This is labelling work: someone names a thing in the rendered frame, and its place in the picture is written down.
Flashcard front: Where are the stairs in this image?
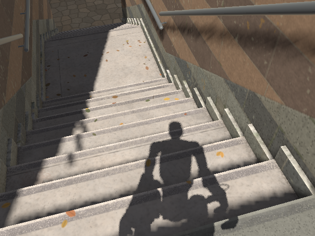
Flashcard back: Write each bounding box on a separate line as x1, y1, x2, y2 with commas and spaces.
0, 77, 299, 236
47, 22, 137, 40

